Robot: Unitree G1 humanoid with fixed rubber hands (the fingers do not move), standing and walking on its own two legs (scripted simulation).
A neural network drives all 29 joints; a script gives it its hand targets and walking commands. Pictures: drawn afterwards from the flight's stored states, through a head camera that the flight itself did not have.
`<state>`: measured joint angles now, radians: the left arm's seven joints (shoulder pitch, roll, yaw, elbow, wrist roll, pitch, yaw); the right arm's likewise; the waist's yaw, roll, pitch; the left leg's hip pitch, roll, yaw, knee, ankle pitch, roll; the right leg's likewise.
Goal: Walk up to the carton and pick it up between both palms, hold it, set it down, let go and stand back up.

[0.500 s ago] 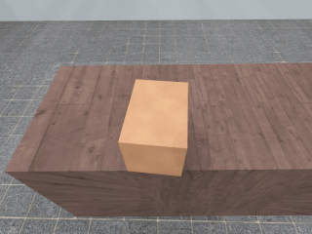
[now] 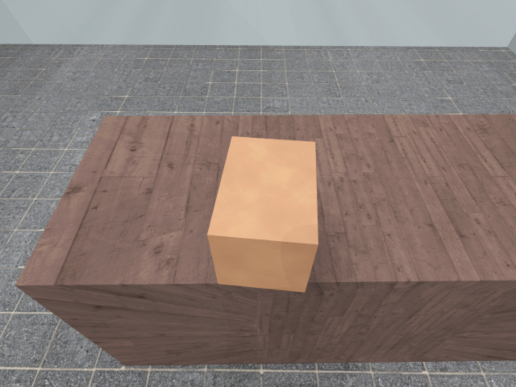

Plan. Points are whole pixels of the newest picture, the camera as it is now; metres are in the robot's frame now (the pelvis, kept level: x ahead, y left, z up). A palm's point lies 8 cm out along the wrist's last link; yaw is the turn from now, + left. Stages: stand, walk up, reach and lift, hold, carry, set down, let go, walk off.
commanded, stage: stand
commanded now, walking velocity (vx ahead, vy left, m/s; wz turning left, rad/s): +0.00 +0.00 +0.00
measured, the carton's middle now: (267, 212) +0.44 +0.02 -0.02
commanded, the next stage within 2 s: reach and lift in 0.86 s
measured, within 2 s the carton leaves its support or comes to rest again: neither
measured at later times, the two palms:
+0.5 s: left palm out of the picture -0.05 +0.22 -0.15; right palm out of the picture -0.07 -0.17 -0.15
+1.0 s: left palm out of the picture +0.07 +0.27 -0.15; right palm out of the picture +0.05 -0.21 -0.16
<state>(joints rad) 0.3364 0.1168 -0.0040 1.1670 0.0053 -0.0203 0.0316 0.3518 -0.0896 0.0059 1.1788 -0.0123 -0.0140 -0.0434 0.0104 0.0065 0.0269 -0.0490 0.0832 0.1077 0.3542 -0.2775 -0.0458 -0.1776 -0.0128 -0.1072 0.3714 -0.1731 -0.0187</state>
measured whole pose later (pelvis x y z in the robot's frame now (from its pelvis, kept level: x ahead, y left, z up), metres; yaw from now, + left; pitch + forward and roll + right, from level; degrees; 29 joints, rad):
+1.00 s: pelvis -0.03 +0.03 -0.02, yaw +3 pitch +5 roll -1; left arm 0.02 0.20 0.02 0.97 -0.02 0.29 0.05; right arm 0.08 -0.20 -0.06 0.96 0.03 0.29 -0.05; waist -0.03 0.02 0.03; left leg -0.35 0.03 0.07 0.61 -0.36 0.01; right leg -0.44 -0.05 -0.06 0.59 -0.27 -0.01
